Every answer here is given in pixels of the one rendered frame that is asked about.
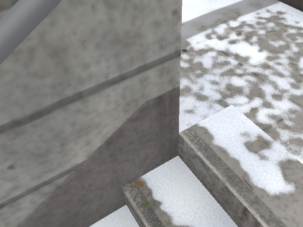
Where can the stairs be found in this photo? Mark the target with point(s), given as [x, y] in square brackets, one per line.
[182, 192]

